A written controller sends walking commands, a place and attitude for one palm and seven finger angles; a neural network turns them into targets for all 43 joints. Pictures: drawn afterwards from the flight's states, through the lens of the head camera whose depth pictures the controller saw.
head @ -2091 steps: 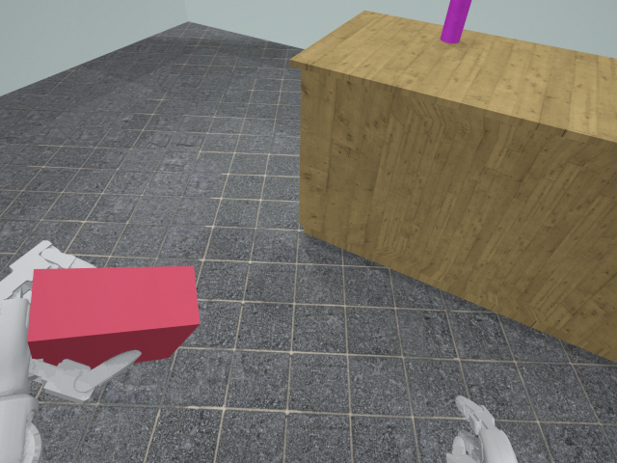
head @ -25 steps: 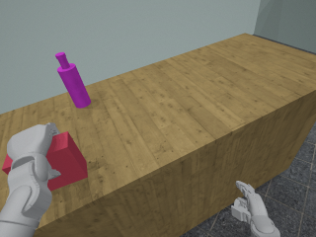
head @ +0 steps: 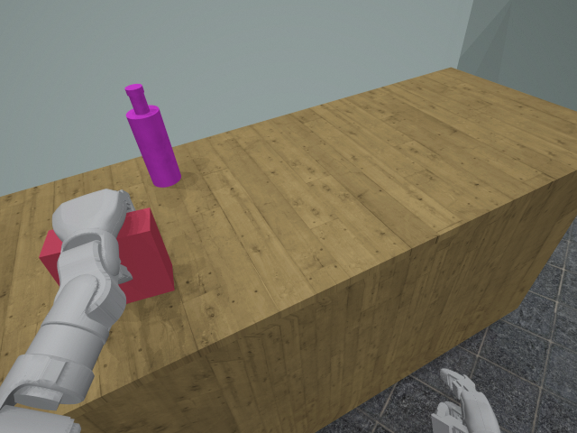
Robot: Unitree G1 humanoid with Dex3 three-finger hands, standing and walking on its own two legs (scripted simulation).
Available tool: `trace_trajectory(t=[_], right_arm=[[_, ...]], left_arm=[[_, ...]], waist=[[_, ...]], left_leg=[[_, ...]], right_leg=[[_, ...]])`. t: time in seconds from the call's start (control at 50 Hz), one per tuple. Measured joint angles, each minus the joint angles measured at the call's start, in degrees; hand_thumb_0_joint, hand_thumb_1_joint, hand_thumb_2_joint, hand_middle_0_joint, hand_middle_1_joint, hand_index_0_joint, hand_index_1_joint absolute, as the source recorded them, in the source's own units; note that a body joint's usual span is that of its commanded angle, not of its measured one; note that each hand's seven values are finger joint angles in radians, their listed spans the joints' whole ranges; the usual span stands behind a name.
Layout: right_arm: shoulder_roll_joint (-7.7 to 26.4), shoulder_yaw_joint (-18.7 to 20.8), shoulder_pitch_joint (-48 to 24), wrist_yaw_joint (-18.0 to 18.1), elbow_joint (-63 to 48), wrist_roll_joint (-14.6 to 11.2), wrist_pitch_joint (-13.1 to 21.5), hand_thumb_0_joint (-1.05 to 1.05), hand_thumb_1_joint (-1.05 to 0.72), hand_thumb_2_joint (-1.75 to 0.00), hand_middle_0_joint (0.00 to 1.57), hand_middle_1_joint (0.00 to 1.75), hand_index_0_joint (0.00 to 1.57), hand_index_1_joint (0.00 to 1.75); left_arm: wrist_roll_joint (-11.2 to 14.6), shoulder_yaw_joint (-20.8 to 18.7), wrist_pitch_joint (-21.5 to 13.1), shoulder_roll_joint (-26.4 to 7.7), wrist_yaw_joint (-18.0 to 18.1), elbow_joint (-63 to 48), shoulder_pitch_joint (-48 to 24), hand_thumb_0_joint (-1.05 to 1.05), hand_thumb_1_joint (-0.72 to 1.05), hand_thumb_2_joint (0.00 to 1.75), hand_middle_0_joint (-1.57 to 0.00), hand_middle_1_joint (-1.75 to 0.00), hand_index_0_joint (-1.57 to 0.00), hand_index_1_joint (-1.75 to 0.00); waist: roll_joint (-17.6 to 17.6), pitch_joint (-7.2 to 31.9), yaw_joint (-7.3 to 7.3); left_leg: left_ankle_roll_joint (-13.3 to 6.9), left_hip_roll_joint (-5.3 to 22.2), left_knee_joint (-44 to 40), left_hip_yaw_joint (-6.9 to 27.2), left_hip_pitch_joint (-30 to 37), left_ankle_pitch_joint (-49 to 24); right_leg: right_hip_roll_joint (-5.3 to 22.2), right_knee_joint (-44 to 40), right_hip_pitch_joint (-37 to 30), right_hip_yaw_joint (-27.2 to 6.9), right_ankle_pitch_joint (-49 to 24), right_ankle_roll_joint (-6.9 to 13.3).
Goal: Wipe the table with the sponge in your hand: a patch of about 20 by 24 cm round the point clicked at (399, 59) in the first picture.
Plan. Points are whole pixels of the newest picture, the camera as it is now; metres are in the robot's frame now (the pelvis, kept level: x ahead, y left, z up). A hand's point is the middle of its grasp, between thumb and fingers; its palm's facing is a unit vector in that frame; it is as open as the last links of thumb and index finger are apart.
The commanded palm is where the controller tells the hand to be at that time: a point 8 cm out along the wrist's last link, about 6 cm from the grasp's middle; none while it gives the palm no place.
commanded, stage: wipe forward along the middle lane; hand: left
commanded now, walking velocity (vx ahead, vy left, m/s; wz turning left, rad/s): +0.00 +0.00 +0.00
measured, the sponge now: (120, 272) +0.32 +0.30 +0.08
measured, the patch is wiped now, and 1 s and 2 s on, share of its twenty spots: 0.90 0.90 0.95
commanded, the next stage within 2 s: slide back across to the first lane in 0.78 s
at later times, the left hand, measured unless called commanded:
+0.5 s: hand (113, 219) +0.38 +0.32 +0.13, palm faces -0.01 -0.05 -1.00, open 10.1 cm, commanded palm +0.35 +0.32 +0.17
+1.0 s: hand (110, 208) +0.40 +0.34 +0.13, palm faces -0.02 -0.05 -1.00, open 10.1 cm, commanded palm +0.36 +0.35 +0.18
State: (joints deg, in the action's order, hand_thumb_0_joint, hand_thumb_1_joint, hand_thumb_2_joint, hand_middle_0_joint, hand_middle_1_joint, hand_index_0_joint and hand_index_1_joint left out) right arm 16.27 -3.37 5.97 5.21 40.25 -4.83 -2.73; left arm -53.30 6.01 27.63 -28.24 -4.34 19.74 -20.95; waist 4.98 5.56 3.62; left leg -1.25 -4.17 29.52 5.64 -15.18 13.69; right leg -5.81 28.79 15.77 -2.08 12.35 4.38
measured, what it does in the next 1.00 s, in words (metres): stands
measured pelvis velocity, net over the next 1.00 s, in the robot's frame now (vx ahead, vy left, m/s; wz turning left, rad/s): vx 0.03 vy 0.02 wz -0.01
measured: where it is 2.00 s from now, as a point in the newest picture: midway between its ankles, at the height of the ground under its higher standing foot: outside the picture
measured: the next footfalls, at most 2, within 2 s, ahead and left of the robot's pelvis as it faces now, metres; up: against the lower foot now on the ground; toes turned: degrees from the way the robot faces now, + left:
none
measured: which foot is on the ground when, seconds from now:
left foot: down 0.00-1.00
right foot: down 0.00-1.00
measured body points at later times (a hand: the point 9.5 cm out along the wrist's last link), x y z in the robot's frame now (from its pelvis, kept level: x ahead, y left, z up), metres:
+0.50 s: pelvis +0.01 +0.01 +0.00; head -0.01 -0.01 +0.45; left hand +0.37 +0.32 +0.19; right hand +0.19 -0.22 -0.10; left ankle +0.02 +0.11 -0.73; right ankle +0.03 -0.07 -0.74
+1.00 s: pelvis +0.03 +0.02 +0.01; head +0.02 -0.01 +0.45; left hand +0.40 +0.34 +0.19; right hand +0.18 -0.23 -0.11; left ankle +0.02 +0.11 -0.73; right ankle +0.03 -0.07 -0.73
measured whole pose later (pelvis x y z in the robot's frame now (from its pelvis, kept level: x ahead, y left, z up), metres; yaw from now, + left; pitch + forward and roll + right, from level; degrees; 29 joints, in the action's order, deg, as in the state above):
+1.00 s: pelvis +0.03 +0.02 +0.01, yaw -1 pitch +4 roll -1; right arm 17.1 -2.3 9.9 3.4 40.0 -4.6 -6.3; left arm -55.3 0.6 18.7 -31.6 -2.5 37.1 -31.4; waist 4.6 6.7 1.1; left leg -3.0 -4.2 27.0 4.8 -17.0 14.1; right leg -5.5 24.0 16.6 -3.2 11.6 3.1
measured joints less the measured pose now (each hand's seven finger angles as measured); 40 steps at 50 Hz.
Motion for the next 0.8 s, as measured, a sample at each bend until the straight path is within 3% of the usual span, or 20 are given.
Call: trace_trajectory(t=[0.34, 0.5, 0.8], right_arm=[[-0.56, 0.07, 2.34, -0.70, 0.94, -0.08, -0.55, 0.01, -0.90, -0.90, 0.20, 0.30, 0.20, 0.30], [-0.48, -0.09, 2.07, -0.87, 0.23, 0.07, -0.95, 0.01, -0.90, -0.90, 0.20, 0.30, 0.20, 0.30], [0.85, 0.70, 3.40, -1.28, 0.06, 0.12, -2.79, 0.01, -0.90, -0.90, 0.20, 0.30, 0.20, 0.30]], left_arm=[[-0.84, 0.46, -1.78, 1.04, 1.94, 10.08, -7.44, 0.01, -0.55, 1.08, -0.71, -1.33, -0.79, -1.29], [-1.78, -0.54, -3.74, -0.20, 1.40, 15.66, -11.55, 0.01, -0.55, 1.08, -0.70, -1.33, -0.79, -1.30], [-2.16, -2.92, -6.82, -2.72, 0.85, 18.73, -12.92, 0.01, -0.55, 1.09, -0.71, -1.33, -0.79, -1.30]], waist=[[-0.32, 0.75, -0.71], [-0.80, 0.84, -1.32], [-0.85, 0.99, -2.10]], left_leg=[[-1.10, -0.89, -0.76, -0.26, -1.35, -0.61], [-1.12, -0.58, -1.11, 0.03, -2.07, -0.36], [-1.35, -0.07, -1.88, -0.08, -2.12, 0.40]], right_leg=[[0.97, -0.78, 1.21, -0.27, -0.29, -1.11], [0.71, -2.14, 1.45, -0.08, -0.53, -1.01], [0.26, -4.29, 0.95, -0.39, -0.62, -1.00]])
